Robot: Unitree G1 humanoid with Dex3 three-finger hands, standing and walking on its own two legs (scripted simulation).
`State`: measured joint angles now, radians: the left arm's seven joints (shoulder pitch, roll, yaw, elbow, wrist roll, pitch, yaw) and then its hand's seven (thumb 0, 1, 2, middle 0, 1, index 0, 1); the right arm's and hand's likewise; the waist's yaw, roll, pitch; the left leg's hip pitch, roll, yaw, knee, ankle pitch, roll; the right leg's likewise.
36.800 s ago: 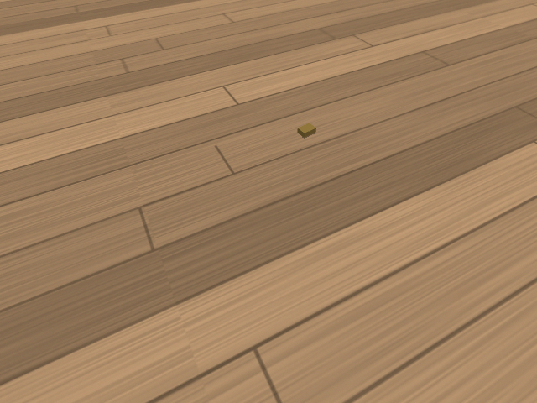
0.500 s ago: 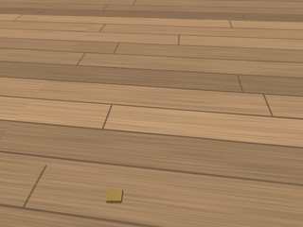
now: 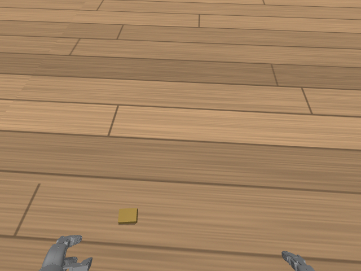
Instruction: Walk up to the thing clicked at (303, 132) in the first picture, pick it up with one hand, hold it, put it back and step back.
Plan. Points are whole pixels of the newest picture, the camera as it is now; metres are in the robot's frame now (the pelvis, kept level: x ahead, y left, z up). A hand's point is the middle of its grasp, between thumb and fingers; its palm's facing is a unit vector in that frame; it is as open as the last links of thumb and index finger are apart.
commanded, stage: rise first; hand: left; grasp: from above
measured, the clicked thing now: (128, 215) +0.46 +0.29 -0.74
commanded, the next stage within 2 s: none
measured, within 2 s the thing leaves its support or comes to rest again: neither
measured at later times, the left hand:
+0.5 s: hand out of the picture +0.15 +0.27 -0.20, palm faces -0.12 -0.89 -0.45, open 14.1 cm
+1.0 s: hand out of the picture +0.15 +0.30 -0.28, palm faces -0.29 -0.75 -0.59, open 14.0 cm
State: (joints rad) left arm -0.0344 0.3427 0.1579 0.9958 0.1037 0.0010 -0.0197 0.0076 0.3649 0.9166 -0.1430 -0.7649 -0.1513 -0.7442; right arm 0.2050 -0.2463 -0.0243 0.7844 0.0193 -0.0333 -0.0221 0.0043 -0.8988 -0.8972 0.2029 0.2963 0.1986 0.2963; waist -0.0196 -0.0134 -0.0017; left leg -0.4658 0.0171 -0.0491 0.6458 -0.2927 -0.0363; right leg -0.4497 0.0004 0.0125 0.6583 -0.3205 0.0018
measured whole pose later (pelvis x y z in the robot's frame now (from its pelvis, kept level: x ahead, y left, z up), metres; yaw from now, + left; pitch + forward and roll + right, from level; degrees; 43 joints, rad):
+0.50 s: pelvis +0.01 +0.02 -0.06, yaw -1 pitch +16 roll -2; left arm 0.24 0.31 0.13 0.49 0.21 0.22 0.02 0.00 -0.54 1.00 -0.10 -1.01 -0.09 -1.02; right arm 0.20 -0.23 -0.03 0.57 0.00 -0.12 -0.03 0.01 -0.91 -0.90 0.20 0.30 0.20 0.30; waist -0.02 0.00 -0.11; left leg -0.87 0.01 -0.05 1.10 -0.51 -0.02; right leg -0.83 0.01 0.01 1.06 -0.51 0.03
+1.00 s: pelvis -0.02 +0.01 -0.14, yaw -1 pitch +25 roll -2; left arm 0.15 0.40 0.14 0.51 0.39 0.10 0.02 0.00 -0.52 0.93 -0.17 -0.97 -0.16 -0.97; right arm 0.15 -0.26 -0.03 0.55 0.00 -0.20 0.00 0.01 -0.95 -0.91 0.21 0.30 0.20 0.30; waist -0.02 0.00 -0.17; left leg -1.30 0.00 -0.07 1.47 -0.61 -0.03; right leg -1.26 0.01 0.00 1.44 -0.63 0.02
